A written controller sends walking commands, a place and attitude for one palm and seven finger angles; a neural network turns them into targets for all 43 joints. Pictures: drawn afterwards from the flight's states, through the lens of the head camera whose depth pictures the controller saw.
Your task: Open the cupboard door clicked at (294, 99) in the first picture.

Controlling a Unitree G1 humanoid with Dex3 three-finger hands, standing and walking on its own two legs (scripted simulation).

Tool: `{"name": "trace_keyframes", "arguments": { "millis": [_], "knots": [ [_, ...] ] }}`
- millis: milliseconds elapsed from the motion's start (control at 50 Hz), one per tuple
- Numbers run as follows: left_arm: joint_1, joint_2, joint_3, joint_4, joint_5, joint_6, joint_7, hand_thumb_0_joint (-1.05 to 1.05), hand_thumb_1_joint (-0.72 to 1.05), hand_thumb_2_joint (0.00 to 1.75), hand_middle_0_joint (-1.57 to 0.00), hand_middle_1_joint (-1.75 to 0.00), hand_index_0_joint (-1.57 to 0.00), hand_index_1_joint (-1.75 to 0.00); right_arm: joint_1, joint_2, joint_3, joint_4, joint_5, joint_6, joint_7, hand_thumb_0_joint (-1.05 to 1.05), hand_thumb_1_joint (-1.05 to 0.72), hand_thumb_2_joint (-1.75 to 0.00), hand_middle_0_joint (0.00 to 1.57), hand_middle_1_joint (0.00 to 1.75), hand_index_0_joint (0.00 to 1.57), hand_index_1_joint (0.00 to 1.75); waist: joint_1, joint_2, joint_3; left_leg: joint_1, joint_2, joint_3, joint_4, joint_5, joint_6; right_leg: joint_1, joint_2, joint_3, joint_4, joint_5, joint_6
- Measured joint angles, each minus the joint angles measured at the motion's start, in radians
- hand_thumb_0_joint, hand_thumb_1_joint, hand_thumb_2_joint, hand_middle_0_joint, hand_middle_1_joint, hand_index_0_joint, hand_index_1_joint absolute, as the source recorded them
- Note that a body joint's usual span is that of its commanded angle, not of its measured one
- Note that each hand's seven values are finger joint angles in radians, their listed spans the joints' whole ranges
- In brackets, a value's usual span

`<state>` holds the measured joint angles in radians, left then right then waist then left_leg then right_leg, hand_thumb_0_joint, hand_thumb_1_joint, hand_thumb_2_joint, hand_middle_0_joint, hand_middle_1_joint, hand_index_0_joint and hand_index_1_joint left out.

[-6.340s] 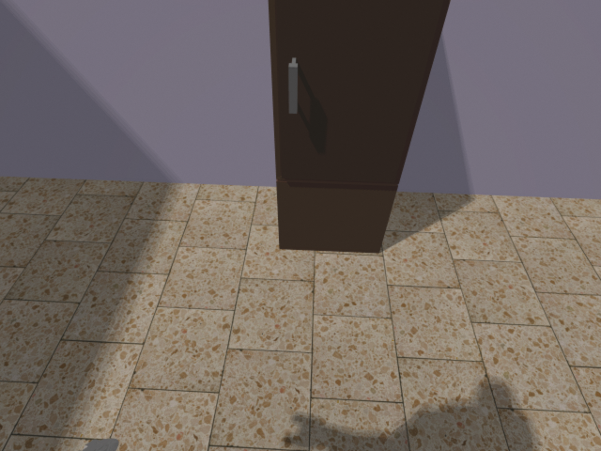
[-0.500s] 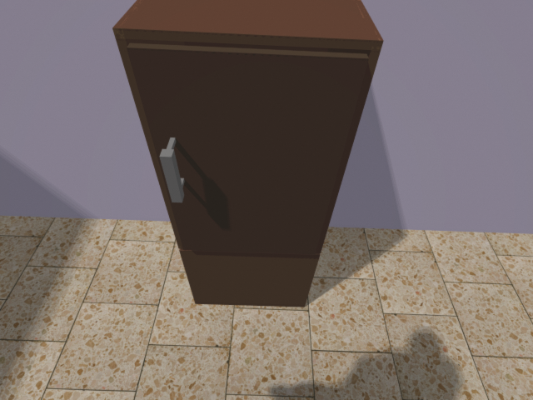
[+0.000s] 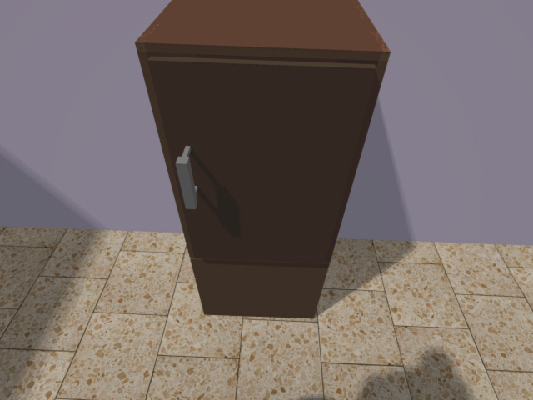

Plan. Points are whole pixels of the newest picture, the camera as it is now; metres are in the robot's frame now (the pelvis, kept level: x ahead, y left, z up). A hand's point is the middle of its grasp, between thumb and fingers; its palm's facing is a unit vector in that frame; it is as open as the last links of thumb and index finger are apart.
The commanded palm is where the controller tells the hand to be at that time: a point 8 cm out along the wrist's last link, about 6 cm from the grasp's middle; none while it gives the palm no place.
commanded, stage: look again from close up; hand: left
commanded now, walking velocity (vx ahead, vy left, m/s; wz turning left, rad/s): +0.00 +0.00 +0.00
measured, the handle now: (189, 177) +0.55 +0.20 +0.01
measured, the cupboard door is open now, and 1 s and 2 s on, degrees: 0 0 0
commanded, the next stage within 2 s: raise the hand with hooked fingers in 0.30 s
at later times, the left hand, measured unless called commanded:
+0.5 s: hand out of the picture +0.05 +0.22 -0.11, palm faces +0.21 -0.96 -0.19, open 7.4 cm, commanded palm +0.08 +0.26 -0.06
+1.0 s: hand out of the picture +0.13 +0.23 -0.04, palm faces +0.11 -0.99 -0.09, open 9.7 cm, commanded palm +0.12 +0.28 -0.03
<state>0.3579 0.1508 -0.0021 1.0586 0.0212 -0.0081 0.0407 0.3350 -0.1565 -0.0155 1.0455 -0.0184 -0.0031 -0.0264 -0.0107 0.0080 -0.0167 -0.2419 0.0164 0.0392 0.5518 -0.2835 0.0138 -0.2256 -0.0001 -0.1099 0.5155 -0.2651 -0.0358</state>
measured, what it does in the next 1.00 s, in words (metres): lowers itself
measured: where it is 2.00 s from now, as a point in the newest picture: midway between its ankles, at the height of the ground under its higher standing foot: outside the picture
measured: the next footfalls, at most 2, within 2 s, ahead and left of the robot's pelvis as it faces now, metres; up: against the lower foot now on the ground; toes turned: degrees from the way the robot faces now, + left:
none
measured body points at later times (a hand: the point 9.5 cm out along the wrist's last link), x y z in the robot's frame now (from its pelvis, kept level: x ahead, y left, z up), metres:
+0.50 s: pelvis -0.03 +0.03 +0.00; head -0.04 +0.04 +0.45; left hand +0.04 +0.27 -0.10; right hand +0.01 -0.20 -0.14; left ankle +0.01 +0.11 -0.73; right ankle +0.01 -0.09 -0.73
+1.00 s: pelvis -0.04 +0.01 -0.10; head +0.00 +0.04 +0.35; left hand +0.12 +0.28 -0.03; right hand +0.19 -0.19 -0.14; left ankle +0.01 +0.11 -0.73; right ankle +0.01 -0.09 -0.73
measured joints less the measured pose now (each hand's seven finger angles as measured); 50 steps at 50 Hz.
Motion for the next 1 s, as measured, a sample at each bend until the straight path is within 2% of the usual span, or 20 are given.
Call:
{"name": "trace_keyframes", "arguments": {
  "millis": [140, 420, 440, 460, 480, 520, 540, 580, 620, 660, 680, 700, 720, 760, 800, 840, 880, 920, 960, 1000],
  "knots": [
    [-0.035, 0.003, -0.002, -0.029, -0.001, -0.002, 0.005, 0.00, 0.91, 0.90, -0.20, -0.30, -0.20, -0.30, -0.043, -0.009, 0.008, -0.011, 0.002, -0.005, -0.004, 0.01, -0.92, -0.90, 0.20, 0.30, 0.20, 0.29, 0.013, -0.009, -0.002, 0.029, -0.017, 0.018, -0.022, 0.014, 0.018, 0.018, -0.017, 0.018, -0.006, 0.013, 0.019],
    [-0.021, 0.008, -0.010, -0.021, 0.006, 0.004, 0.006, 0.00, 0.91, 0.90, -0.20, -0.30, -0.19, -0.30, -0.045, -0.013, 0.018, -0.005, 0.006, 0.007, 0.014, 0.01, -0.92, -0.90, 0.20, 0.30, 0.20, 0.29, 0.013, -0.010, 0.022, 0.022, -0.040, 0.035, -0.077, 0.073, 0.043, 0.008, -0.038, 0.033, -0.059, 0.077, 0.045],
    [0.026, 0.006, 0.003, -0.172, -0.042, 0.066, 0.005, 0.00, 0.91, 0.90, -0.20, -0.30, -0.20, -0.30, -0.032, -0.016, 0.028, -0.043, 0.020, -0.001, 0.008, 0.01, -0.92, -0.90, 0.20, 0.30, 0.20, 0.29, 0.010, -0.011, 0.038, 0.015, -0.041, 0.036, -0.063, 0.069, 0.044, 0.001, -0.039, 0.033, -0.045, 0.075, 0.045],
    [0.086, 0.010, 0.013, -0.362, -0.075, 0.089, 0.016, 0.01, 0.91, 0.90, -0.20, -0.30, -0.20, -0.30, -0.007, -0.018, 0.040, -0.085, 0.036, -0.043, -0.008, 0.01, -0.92, -0.90, 0.21, 0.30, 0.20, 0.29, 0.014, -0.018, 0.046, 0.011, -0.046, 0.039, -0.055, 0.067, 0.045, -0.013, -0.043, 0.039, -0.018, 0.059, 0.036],
    [0.138, 0.017, 0.014, -0.523, -0.101, 0.065, 0.040, 0.01, 0.91, 0.90, -0.20, -0.30, -0.20, -0.31, 0.016, -0.020, 0.045, -0.119, 0.050, -0.097, -0.020, 0.01, -0.92, -0.90, 0.21, 0.30, 0.21, 0.30, 0.015, -0.023, 0.038, -0.003, -0.052, 0.041, -0.047, 0.065, 0.044, -0.038, -0.046, 0.047, 0.018, 0.027, 0.026],
    [0.178, 0.024, 0.013, -0.756, -0.153, 0.000, 0.070, 0.02, 0.90, 0.89, -0.20, -0.31, -0.20, -0.32, 0.039, -0.033, 0.047, -0.181, 0.069, -0.187, -0.035, 0.01, -0.92, -0.90, 0.21, 0.30, 0.21, 0.30, -0.003, -0.018, 0.023, -0.044, -0.067, 0.026, -0.011, 0.058, 0.043, -0.078, -0.047, 0.059, 0.070, -0.005, 0.018],
    [0.166, 0.022, 0.015, -0.828, -0.169, -0.045, 0.071, 0.02, 0.89, 0.89, -0.20, -0.32, -0.20, -0.32, 0.038, -0.045, 0.046, -0.210, 0.068, -0.219, -0.036, 0.01, -0.92, -0.90, 0.21, 0.30, 0.21, 0.30, -0.016, -0.007, 0.016, -0.078, -0.072, 0.012, 0.022, 0.050, 0.043, -0.103, -0.044, 0.061, 0.095, -0.015, 0.020],
    [0.100, 0.016, 0.030, -0.888, -0.187, -0.173, 0.045, 0.01, 0.87, 0.88, -0.20, -0.33, -0.20, -0.34, 0.013, -0.069, 0.038, -0.261, 0.055, -0.260, -0.027, 0.01, -0.91, -0.90, 0.21, 0.30, 0.21, 0.30, -0.038, 0.012, -0.013, -0.178, -0.079, -0.008, 0.113, 0.012, 0.037, -0.188, -0.037, 0.065, 0.174, -0.065, 0.025],
    [0.016, 0.010, 0.057, -0.884, -0.204, -0.327, -0.024, 0.01, 0.83, 0.86, -0.20, -0.35, -0.20, -0.36, -0.026, -0.086, 0.022, -0.311, 0.037, -0.282, -0.006, 0.01, -0.91, -0.90, 0.21, 0.30, 0.21, 0.30, -0.038, 0.015, -0.057, -0.309, -0.075, -0.008, 0.223, -0.031, 0.028, -0.318, -0.028, 0.076, 0.285, -0.127, 0.020],
    [-0.042, 0.010, 0.081, -0.874, -0.223, -0.477, -0.128, 0.01, 0.80, 0.85, -0.20, -0.38, -0.20, -0.38, -0.070, -0.098, 0.004, -0.370, 0.023, -0.292, 0.021, 0.01, -0.91, -0.90, 0.21, 0.30, 0.21, 0.30, -0.026, 0.002, -0.093, -0.438, -0.064, 0.002, 0.343, -0.049, 0.028, -0.451, -0.014, 0.088, 0.401, -0.153, 0.017],
    [-0.059, 0.015, 0.092, -0.868, -0.225, -0.537, -0.187, 0.00, 0.78, 0.84, -0.21, -0.39, -0.20, -0.39, -0.091, -0.102, -0.005, -0.403, 0.022, -0.291, 0.033, 0.01, -0.91, -0.90, 0.21, 0.30, 0.21, 0.30, -0.020, -0.007, -0.104, -0.493, -0.056, 0.008, 0.406, -0.067, 0.037, -0.506, -0.007, 0.093, 0.456, -0.149, 0.017],
    [-0.066, 0.023, 0.098, -0.867, -0.230, -0.570, -0.239, 0.00, 0.75, 0.83, -0.21, -0.40, -0.20, -0.41, -0.110, -0.105, -0.013, -0.437, 0.025, -0.285, 0.042, 0.01, -0.91, -0.90, 0.21, 0.30, 0.21, 0.30, -0.015, -0.017, -0.111, -0.539, -0.051, 0.013, 0.464, -0.094, 0.048, -0.553, -0.003, 0.096, 0.508, -0.149, 0.018],
    [-0.063, 0.031, 0.101, -0.869, -0.237, -0.575, -0.282, 0.00, 0.73, 0.82, -0.21, -0.42, -0.20, -0.42, -0.125, -0.109, -0.018, -0.471, 0.031, -0.275, 0.046, 0.01, -0.90, -0.90, 0.21, 0.30, 0.21, 0.30, -0.012, -0.026, -0.115, -0.575, -0.048, 0.017, 0.514, -0.119, 0.052, -0.590, -0.002, 0.099, 0.555, -0.156, 0.021],
    [-0.032, 0.043, 0.103, -0.886, -0.258, -0.524, -0.330, 0.00, 0.68, 0.80, -0.22, -0.44, -0.21, -0.45, -0.148, -0.116, -0.022, -0.533, 0.048, -0.250, 0.041, 0.01, -0.90, -0.90, 0.21, 0.30, 0.21, 0.30, -0.005, -0.038, -0.116, -0.618, -0.049, 0.018, 0.582, -0.151, 0.046, -0.633, -0.003, 0.099, 0.623, -0.171, 0.023],
    [0.027, 0.050, 0.107, -0.920, -0.275, -0.447, -0.328, 0.00, 0.64, 0.78, -0.22, -0.47, -0.22, -0.48, -0.159, -0.119, -0.019, -0.582, 0.057, -0.228, 0.027, 0.01, -0.90, -0.90, 0.21, 0.30, 0.20, 0.30, 0.006, -0.040, -0.117, -0.640, -0.049, 0.011, 0.621, -0.177, 0.043, -0.652, -0.003, 0.092, 0.661, -0.199, 0.021],
    [0.094, 0.058, 0.114, -0.975, -0.276, -0.401, -0.291, 0.00, 0.59, 0.77, -0.23, -0.50, -0.22, -0.51, -0.160, -0.115, -0.014, -0.613, 0.057, -0.217, 0.011, 0.01, -0.90, -0.90, 0.20, 0.30, 0.20, 0.30, 0.019, -0.036, -0.115, -0.651, -0.047, -0.004, 0.642, -0.188, 0.043, -0.654, 0.000, 0.076, 0.670, -0.211, 0.018],
    [0.148, 0.071, 0.123, -1.042, -0.270, -0.405, -0.248, 0.01, 0.54, 0.75, -0.23, -0.53, -0.22, -0.54, -0.153, -0.106, -0.003, -0.623, 0.052, -0.218, -0.001, 0.01, -0.90, -0.90, 0.20, 0.30, 0.20, 0.29, 0.033, -0.031, -0.114, -0.661, -0.044, -0.026, 0.654, -0.197, 0.038, -0.653, 0.004, 0.056, 0.668, -0.219, 0.014],
    [0.171, 0.088, 0.135, -1.098, -0.266, -0.444, -0.232, 0.01, 0.49, 0.73, -0.23, -0.56, -0.23, -0.57, -0.147, -0.099, 0.015, -0.614, 0.045, -0.224, -0.009, 0.01, -0.90, -0.90, 0.20, 0.30, 0.20, 0.30, 0.044, -0.025, -0.116, -0.678, -0.042, -0.050, 0.665, -0.204, 0.031, -0.656, 0.007, 0.033, 0.664, -0.224, 0.008],
    [0.155, 0.103, 0.147, -1.128, -0.269, -0.482, -0.246, 0.01, 0.45, 0.71, -0.23, -0.59, -0.23, -0.60, -0.146, -0.093, 0.035, -0.592, 0.042, -0.232, -0.011, 0.01, -0.90, -0.90, 0.20, 0.30, 0.20, 0.30, 0.051, -0.013, -0.117, -0.698, -0.041, -0.072, 0.678, -0.211, 0.025, -0.663, 0.010, 0.010, 0.661, -0.229, 0.003],
    [0.110, 0.116, 0.158, -1.126, -0.279, -0.487, -0.288, 0.01, 0.40, 0.69, -0.24, -0.62, -0.23, -0.63, -0.148, -0.087, 0.053, -0.566, 0.043, -0.234, -0.012, 0.01, -0.90, -0.90, 0.21, 0.30, 0.21, 0.30, 0.052, 0.000, -0.114, -0.713, -0.039, -0.088, 0.686, -0.216, 0.021, -0.670, 0.014, -0.005, 0.659, -0.232, -0.001]
  ]
}}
